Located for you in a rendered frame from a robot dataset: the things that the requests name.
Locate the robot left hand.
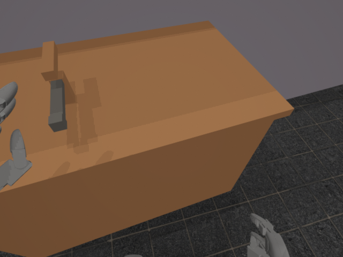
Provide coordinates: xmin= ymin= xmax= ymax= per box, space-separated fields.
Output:
xmin=0 ymin=81 xmax=32 ymax=190

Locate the counter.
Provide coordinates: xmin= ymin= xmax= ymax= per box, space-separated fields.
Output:
xmin=0 ymin=21 xmax=294 ymax=257

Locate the robot right hand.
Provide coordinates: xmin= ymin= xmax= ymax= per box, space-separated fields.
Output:
xmin=247 ymin=213 xmax=290 ymax=257

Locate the tap lever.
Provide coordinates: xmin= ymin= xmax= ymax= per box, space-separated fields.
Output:
xmin=48 ymin=79 xmax=67 ymax=132

